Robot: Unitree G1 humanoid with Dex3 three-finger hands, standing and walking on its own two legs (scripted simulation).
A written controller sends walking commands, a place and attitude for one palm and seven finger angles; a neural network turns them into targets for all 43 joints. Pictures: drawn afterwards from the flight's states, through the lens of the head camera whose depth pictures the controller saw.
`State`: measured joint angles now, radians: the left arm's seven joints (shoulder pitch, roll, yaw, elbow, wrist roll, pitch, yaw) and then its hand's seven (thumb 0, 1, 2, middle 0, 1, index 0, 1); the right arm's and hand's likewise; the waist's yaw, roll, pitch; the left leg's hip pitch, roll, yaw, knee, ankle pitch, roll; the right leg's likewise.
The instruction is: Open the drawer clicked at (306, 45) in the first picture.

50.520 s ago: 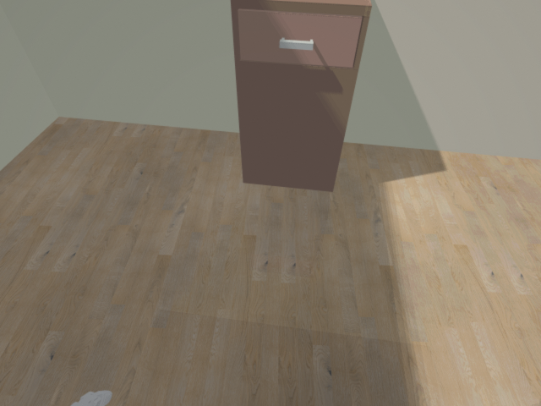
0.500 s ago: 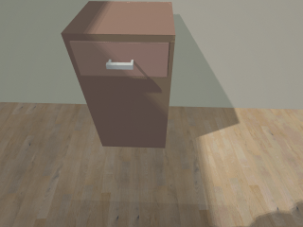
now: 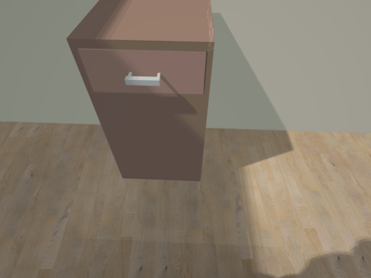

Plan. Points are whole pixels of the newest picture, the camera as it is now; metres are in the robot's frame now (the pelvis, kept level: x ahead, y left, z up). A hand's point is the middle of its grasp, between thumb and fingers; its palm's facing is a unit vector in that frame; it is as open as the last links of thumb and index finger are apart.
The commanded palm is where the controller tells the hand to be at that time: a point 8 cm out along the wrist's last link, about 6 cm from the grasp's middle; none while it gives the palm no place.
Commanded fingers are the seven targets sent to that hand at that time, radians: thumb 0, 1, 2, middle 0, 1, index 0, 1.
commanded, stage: look to check the result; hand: left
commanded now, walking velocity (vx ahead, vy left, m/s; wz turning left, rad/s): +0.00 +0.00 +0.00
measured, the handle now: (143, 77) +0.76 +0.20 +0.00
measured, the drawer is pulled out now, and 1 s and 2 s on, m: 0.00 0.00 0.00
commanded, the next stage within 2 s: take the last steps up to it in 0.42 s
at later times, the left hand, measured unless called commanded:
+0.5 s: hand out of the picture +0.01 +0.15 -0.17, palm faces +0.05 -0.98 -0.20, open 7.3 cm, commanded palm none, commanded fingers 0.00 0.90 0.90 -0.20 -0.30 -0.20 -0.30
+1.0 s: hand out of the picture +0.06 +0.17 -0.19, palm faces +0.07 -0.99 -0.14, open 7.3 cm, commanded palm none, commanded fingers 0.00 0.90 0.90 -0.20 -0.30 -0.20 -0.30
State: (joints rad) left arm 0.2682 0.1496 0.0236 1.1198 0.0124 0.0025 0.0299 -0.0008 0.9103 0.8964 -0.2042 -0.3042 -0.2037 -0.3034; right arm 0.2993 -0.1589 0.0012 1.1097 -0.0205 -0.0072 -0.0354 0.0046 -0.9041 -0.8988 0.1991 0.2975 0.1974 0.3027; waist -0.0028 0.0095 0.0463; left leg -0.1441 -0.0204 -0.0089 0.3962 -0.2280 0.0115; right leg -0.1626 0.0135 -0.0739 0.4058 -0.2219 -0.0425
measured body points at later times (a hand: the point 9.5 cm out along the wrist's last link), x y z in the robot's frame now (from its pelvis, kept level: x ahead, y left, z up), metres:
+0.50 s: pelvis +0.02 -0.02 +0.00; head +0.03 -0.02 +0.45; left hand +0.01 +0.20 -0.16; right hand +0.00 -0.23 -0.17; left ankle -0.01 +0.11 -0.74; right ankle +0.00 -0.09 -0.74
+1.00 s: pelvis +0.10 +0.01 -0.01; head +0.13 +0.02 +0.44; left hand +0.06 +0.22 -0.17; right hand +0.03 -0.20 -0.16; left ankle +0.04 +0.11 -0.74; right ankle +0.04 -0.10 -0.68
